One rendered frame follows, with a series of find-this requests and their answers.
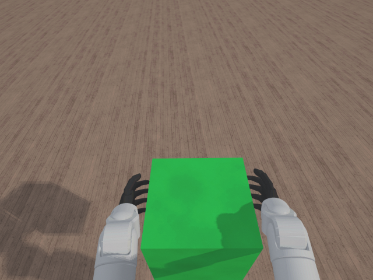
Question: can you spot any carton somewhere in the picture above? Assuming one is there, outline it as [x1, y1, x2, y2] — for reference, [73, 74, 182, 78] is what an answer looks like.
[140, 157, 263, 280]

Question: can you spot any robot left hand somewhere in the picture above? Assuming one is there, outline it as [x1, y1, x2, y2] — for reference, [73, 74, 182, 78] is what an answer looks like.
[119, 173, 149, 214]

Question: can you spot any robot right hand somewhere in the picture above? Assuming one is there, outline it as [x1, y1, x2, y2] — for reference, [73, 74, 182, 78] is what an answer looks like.
[247, 169, 279, 211]

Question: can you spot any robot left forearm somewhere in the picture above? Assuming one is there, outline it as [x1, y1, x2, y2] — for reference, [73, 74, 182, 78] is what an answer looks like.
[93, 203, 140, 280]

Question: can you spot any robot right forearm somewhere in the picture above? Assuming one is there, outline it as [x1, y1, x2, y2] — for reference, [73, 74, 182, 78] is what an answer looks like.
[261, 198, 320, 280]

